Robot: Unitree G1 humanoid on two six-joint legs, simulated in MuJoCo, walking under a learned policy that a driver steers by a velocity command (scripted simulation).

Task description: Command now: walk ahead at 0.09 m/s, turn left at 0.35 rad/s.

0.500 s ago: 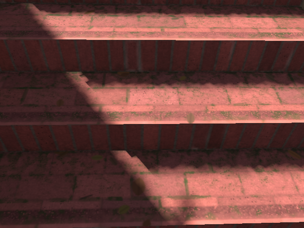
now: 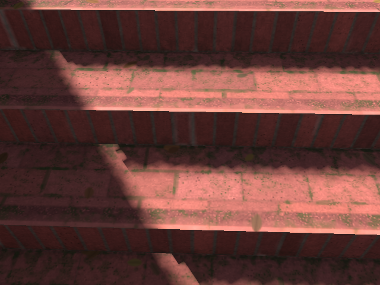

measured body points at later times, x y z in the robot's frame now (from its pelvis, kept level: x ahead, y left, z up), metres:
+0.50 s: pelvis +0.10 +0.10 +0.01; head +0.11 +0.12 +0.46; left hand +0.16 +0.38 -0.11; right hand +0.32 -0.10 -0.08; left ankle +0.11 +0.19 -0.71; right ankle +0.03 -0.04 -0.55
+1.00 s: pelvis +0.28 +0.11 +0.08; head +0.28 +0.12 +0.53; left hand +0.43 +0.34 -0.03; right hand +0.34 -0.13 -0.05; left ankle +0.13 +0.22 -0.58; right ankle +0.31 +0.07 -0.56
